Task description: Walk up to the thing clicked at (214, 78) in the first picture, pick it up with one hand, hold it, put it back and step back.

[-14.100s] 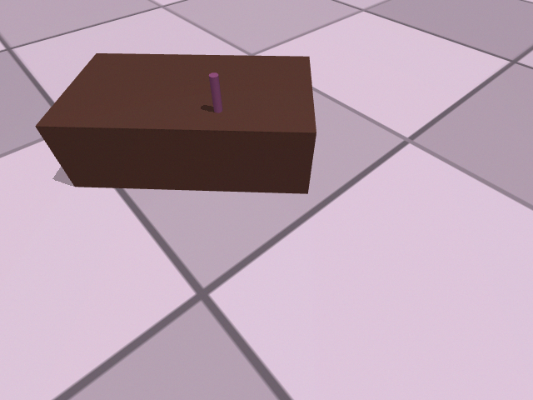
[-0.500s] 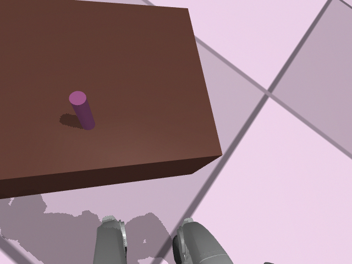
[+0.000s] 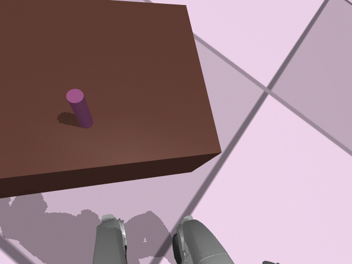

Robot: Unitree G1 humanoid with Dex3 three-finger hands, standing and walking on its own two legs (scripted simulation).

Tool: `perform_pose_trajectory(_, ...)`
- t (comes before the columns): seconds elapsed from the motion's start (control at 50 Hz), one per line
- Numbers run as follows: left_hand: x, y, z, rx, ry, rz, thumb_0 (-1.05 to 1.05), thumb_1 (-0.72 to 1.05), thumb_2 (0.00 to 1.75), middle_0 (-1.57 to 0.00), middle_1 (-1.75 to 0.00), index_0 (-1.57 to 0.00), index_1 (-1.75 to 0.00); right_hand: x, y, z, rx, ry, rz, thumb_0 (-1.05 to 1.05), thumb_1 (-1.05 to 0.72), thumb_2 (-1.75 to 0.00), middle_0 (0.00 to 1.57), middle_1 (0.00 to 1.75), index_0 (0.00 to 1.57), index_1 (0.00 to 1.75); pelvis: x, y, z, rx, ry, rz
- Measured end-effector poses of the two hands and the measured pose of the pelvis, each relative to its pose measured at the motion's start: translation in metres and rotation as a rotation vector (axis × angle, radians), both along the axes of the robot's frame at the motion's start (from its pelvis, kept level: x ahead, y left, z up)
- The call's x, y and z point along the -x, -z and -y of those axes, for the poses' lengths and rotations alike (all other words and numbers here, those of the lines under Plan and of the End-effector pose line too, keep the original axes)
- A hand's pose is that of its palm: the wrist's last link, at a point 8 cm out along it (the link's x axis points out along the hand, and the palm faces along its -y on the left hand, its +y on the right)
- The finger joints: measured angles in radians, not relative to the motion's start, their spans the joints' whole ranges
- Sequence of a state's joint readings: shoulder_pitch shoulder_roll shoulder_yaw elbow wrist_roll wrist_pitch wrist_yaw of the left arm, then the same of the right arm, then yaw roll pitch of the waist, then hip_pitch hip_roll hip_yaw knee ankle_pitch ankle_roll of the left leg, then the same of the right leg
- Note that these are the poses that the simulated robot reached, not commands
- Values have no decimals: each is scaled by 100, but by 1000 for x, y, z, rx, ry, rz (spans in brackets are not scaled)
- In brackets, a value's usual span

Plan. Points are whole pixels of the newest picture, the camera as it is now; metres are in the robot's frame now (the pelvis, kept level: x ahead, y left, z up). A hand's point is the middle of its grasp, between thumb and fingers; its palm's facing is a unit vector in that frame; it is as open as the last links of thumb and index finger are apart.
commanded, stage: go down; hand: left
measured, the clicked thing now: (81, 111) +0.53 +0.18 -0.19
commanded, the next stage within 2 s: approach in 1.64 s
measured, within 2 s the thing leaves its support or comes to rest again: neither
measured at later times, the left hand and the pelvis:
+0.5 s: hand out of the picture +0.50 +0.37 +0.09, palm faces +0.22 -0.98 -0.02, open 17.4 cm; pelvis +0.00 +0.00 +0.00, yaw +0 degrees
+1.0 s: hand out of the picture +0.50 +0.37 +0.08, palm faces +0.21 -0.98 -0.02, open 17.5 cm; pelvis +0.00 +0.00 +0.00, yaw +0 degrees
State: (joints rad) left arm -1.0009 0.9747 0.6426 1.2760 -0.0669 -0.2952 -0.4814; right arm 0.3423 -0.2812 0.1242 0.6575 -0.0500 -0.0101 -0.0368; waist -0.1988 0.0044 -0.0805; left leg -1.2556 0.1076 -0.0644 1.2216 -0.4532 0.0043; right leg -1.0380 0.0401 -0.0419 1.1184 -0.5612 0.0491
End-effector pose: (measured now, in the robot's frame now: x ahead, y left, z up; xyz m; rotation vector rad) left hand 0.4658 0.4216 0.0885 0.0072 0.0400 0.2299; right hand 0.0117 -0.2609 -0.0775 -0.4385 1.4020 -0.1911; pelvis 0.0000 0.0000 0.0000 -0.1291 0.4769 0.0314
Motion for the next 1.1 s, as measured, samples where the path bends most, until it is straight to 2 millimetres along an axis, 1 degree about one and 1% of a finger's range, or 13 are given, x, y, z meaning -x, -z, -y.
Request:
perform_pose_trajectory(0.1,1,4,2,-5,8,0,-2,-50,8,-4,-7,-3,-8,3,1,0,-2,1,-12,0,-90,-90,21,30,20,30,1,1,0,0,-1,0)
perform_pose_trajectory(0.22,0,2,2,0,2,12,-2,-51,9,-4,-7,-3,-8,3,1,1,2,5,-13,0,-90,-90,21,30,20,30,1,2,0,1,-2,0)
perform_pose_trajectory(0.4,0,-2,-2,-10,-4,11,-2,-52,9,-4,-8,-3,-9,1,0,-1,-1,10,-4,0,-90,-90,21,30,20,30,0,1,-1,1,-1,2)
perform_pose_trajectory(0.58,-4,0,0,-6,10,11,-2,-53,9,-3,-8,-3,-9,-3,0,-1,-1,2,-6,0,-89,-90,21,30,20,30,-1,1,-2,2,-2,-2)
perform_pose_trajectory(0.78,-7,-2,-1,-9,-4,3,-2,-54,10,-3,-9,-3,-9,2,0,-1,-4,13,-23,0,-89,-90,21,30,20,30,-2,1,-1,3,1,-8)
perform_pose_trajectory(0.92,-5,1,3,-14,9,-9,-2,-55,10,-3,-9,-4,-10,4,1,-1,-11,21,-30,0,-89,-90,21,30,20,30,-3,1,-1,1,1,-5)
perform_pose_trajectory(1.04,-4,6,8,-5,17,-6,-2,-55,10,-3,-10,-4,-10,0,1,1,-8,18,-19,0,-89,-90,21,30,20,30,-2,1,0,0,1,-3)
perform_pose_trajectory(1.1,-3,4,8,-2,9,3,-2,-55,10,-3,-10,-4,-10,-2,0,3,-5,14,-14,0,-89,-90,21,30,20,30,-2,1,1,-1,0,0)
